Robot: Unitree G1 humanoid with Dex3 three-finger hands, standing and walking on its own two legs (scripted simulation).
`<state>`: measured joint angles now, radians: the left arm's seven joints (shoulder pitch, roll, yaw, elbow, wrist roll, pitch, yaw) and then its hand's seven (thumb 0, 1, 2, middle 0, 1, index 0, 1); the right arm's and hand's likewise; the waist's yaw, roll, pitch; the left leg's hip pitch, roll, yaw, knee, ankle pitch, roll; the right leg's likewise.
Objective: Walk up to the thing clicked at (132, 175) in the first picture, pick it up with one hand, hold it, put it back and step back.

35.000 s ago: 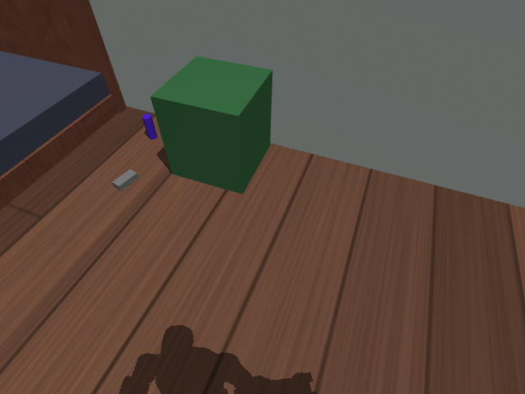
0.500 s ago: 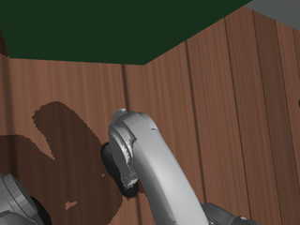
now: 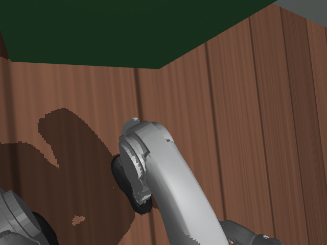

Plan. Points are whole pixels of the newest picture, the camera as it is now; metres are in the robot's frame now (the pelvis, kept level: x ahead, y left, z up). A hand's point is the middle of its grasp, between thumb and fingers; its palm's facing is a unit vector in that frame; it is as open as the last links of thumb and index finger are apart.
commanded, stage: close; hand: left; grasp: from above
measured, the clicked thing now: out of the picture +0.45 +0.33 -0.30
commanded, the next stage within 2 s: settle in 0.78 s
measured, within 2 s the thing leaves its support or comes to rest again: leaves its support in 1.30 s
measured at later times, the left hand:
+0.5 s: hand out of the picture +0.44 +0.31 -0.26, palm faces -0.04 -0.46 -0.89, open 8.6 cm
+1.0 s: hand out of the picture +0.44 +0.31 -0.26, palm faces -0.04 -0.45 -0.89, open 8.5 cm
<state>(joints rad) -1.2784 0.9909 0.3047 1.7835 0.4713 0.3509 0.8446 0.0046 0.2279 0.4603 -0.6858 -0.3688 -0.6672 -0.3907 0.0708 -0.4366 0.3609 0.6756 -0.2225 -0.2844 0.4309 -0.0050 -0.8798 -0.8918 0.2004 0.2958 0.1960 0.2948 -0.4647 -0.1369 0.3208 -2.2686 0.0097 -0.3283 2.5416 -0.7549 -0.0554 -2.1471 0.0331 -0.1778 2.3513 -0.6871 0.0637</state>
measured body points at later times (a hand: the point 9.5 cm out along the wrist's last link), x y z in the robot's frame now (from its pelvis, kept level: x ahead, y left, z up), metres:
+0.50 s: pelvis +0.00 +0.00 +0.00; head +0.30 +0.10 +0.31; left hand +0.45 +0.33 -0.21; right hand +0.01 -0.25 -0.04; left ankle +0.06 +0.14 -0.28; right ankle +0.11 -0.13 -0.28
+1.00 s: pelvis +0.00 +0.00 +0.00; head +0.31 +0.10 +0.31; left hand +0.45 +0.33 -0.21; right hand +0.01 -0.25 -0.05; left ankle +0.06 +0.14 -0.28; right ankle +0.11 -0.13 -0.28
